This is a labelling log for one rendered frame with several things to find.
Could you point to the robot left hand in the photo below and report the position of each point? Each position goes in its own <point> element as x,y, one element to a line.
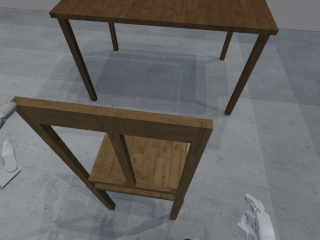
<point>9,169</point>

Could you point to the table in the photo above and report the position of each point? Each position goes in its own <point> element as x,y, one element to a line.
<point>239,16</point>

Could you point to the chair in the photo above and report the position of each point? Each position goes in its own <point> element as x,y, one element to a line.
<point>142,153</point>

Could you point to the robot right hand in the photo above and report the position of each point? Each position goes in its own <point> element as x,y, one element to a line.
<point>261,228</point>

